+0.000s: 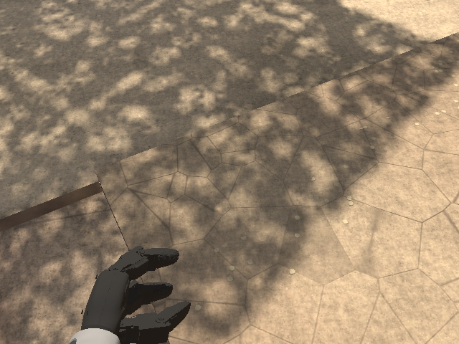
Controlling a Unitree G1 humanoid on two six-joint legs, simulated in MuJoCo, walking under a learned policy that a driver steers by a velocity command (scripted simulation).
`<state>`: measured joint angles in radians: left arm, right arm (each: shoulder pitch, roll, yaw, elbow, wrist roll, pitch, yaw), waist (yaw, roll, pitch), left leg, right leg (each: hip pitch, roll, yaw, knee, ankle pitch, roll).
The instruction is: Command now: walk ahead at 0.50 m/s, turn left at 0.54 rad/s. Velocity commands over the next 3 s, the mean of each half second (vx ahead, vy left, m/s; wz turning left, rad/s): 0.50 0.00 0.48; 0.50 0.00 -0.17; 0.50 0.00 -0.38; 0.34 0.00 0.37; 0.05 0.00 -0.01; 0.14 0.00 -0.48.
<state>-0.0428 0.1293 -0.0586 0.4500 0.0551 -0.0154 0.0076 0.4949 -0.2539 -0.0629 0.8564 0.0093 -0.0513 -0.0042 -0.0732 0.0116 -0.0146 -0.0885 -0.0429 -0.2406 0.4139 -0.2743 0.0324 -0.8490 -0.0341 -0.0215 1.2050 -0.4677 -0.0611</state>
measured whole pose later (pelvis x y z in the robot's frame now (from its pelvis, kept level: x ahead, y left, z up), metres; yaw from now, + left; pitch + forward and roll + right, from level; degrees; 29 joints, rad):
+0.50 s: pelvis +0.27 -0.02 +0.08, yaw +15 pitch +3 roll -1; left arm 0.53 0.14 -0.03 0.94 0.00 -0.08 0.05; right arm -0.01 -0.21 -0.02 0.63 0.04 -0.07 0.09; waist 0.09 0.04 -0.04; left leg -0.78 0.01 -0.03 0.79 0.06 0.05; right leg 0.07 0.00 -0.29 0.40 -0.52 0.00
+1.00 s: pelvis +0.56 +0.03 +0.11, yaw +7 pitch +1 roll +3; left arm 0.13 0.27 0.04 0.75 -0.03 -0.05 -0.01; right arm 0.33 -0.23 -0.03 0.86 -0.01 -0.09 0.02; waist -0.06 -0.05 -0.02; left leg 0.03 -0.05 0.18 0.19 -0.24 0.03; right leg -0.77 -0.12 0.06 0.87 0.07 -0.01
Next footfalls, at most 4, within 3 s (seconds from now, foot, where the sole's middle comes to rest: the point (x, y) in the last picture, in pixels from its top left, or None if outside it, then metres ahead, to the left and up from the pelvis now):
0.58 left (184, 328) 0.50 0.12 -0.67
1.16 right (250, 214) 0.84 -0.08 -0.67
1.72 left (201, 147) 1.14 0.06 -0.67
2.12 right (257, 117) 1.27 -0.16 -0.67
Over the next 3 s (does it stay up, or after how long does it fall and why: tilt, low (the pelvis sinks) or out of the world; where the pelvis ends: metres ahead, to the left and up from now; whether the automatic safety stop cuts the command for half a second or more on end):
stays up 1.17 -0.12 0.12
